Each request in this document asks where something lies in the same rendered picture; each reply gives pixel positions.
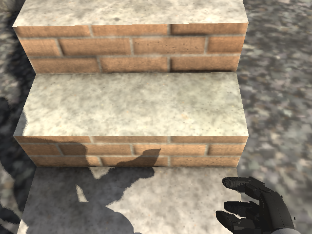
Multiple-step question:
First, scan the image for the right robot hand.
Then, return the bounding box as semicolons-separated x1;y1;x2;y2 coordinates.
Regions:
215;176;295;234

